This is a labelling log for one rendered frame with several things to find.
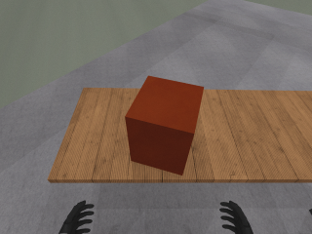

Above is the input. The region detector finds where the left robot hand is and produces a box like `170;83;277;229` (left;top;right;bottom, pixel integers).
58;200;94;234

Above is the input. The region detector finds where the carton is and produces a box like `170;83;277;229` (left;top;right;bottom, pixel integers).
125;75;204;176

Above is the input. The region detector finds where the table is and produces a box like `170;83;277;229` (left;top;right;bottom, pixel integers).
47;87;312;215

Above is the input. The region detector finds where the right robot hand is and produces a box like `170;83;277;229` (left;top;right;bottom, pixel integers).
219;201;254;234

